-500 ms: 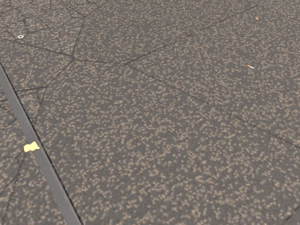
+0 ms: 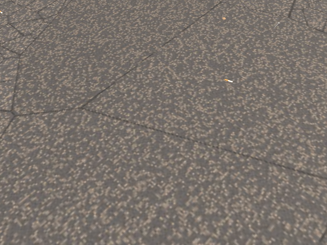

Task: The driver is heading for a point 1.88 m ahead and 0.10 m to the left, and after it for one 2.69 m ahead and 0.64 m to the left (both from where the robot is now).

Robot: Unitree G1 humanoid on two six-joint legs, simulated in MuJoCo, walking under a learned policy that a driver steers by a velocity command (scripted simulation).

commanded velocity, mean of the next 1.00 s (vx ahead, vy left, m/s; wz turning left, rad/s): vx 0.50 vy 0.00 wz -0.24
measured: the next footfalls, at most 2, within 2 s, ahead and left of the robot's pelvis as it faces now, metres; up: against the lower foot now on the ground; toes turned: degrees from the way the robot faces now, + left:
left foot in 0.20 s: +0.30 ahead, +0.13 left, +0.00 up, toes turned -9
right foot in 0.68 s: +0.47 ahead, -0.13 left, +0.00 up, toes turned -16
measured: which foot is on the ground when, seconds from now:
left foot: up 0.00-0.18, down 0.20-0.68, up 0.70-1.00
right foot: down 0.00-0.20, up 0.22-0.66, down 0.68-1.00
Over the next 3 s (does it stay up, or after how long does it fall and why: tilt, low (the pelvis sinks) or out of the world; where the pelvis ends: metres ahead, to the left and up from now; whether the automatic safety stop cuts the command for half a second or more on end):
stays up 1.56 -0.03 -0.01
